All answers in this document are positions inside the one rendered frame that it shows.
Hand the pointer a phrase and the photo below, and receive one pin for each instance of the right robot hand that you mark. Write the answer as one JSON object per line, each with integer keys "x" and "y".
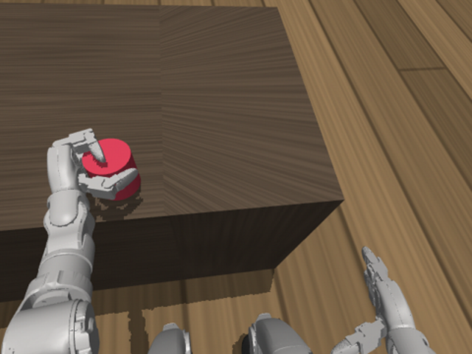
{"x": 392, "y": 309}

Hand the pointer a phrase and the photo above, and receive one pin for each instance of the can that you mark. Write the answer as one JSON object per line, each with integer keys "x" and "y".
{"x": 118, "y": 158}

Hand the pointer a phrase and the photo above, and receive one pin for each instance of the left robot arm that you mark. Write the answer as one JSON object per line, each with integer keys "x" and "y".
{"x": 56, "y": 315}

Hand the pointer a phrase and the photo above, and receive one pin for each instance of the right robot arm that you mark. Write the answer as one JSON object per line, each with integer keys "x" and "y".
{"x": 406, "y": 340}

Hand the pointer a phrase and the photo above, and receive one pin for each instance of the left robot hand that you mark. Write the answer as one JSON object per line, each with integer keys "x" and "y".
{"x": 66, "y": 171}

